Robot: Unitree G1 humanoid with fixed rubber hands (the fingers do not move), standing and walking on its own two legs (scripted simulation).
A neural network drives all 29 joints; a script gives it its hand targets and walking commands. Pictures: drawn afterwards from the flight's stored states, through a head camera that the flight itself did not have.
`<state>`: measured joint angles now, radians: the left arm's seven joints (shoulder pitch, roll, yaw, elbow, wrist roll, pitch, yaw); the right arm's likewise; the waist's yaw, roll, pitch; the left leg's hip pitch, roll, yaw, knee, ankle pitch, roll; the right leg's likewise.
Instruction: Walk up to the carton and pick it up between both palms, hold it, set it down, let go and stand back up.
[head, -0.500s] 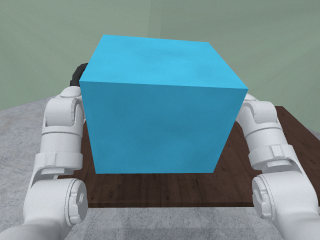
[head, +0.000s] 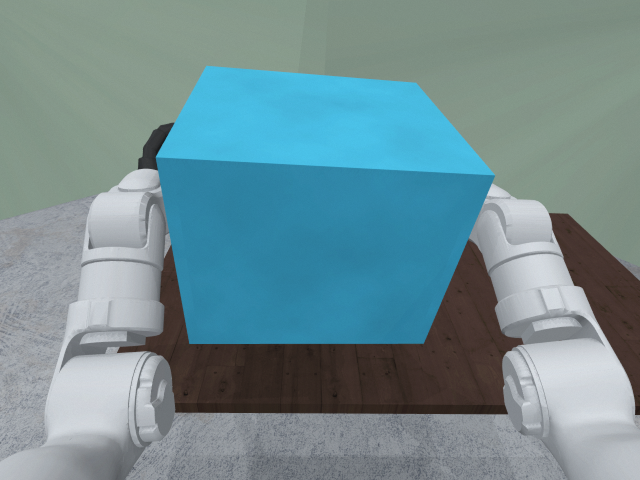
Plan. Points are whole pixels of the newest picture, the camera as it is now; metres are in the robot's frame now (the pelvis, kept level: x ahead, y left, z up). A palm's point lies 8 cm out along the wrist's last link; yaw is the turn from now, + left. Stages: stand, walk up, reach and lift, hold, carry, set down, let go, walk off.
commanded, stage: hold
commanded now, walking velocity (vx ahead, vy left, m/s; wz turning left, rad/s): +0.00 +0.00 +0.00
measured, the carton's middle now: (312, 201) +0.38 +0.00 +0.25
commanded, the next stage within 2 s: none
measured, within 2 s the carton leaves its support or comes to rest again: neither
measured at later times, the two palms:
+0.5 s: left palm (156, 186) +0.37 +0.18 +0.26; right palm (461, 197) +0.37 -0.18 +0.26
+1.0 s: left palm (159, 186) +0.37 +0.18 +0.26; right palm (463, 198) +0.37 -0.18 +0.26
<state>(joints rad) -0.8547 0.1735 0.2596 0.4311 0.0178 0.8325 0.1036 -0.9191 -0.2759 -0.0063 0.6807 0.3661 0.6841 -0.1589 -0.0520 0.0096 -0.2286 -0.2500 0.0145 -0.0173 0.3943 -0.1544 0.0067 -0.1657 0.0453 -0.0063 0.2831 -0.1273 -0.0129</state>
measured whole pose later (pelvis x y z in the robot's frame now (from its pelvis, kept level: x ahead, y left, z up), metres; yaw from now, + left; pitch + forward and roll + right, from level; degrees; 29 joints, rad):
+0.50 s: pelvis +0.00 +0.00 +0.00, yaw +0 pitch +1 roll -2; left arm -0.83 0.17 0.24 0.40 0.02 0.84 0.11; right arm -0.90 -0.29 0.01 0.65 0.38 0.69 -0.16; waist -0.05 0.01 -0.23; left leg -0.25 0.01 -0.02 0.40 -0.16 0.01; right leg -0.16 0.04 0.00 0.28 -0.13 -0.01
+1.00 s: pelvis +0.00 +0.00 +0.00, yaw +0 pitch +1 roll -2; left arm -0.85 0.17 0.26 0.41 0.02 0.84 0.11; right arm -0.91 -0.28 0.00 0.67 0.37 0.69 -0.16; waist -0.05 0.01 -0.23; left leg -0.25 0.02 -0.02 0.39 -0.16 0.01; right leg -0.17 0.05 0.00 0.28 -0.13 -0.01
